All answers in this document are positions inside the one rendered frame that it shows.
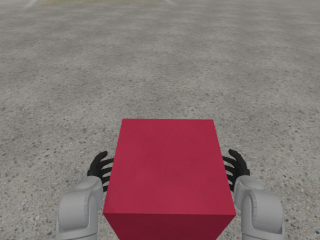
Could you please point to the robot left hand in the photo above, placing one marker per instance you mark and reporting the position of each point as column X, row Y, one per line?
column 96, row 168

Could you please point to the carton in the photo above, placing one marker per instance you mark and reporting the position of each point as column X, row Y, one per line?
column 168, row 181

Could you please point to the robot right hand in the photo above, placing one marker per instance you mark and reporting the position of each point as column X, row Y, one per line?
column 240, row 167

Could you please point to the right robot forearm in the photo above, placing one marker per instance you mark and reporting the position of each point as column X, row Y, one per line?
column 262, row 214

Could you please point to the left robot forearm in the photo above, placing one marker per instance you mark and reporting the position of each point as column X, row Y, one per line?
column 77, row 212

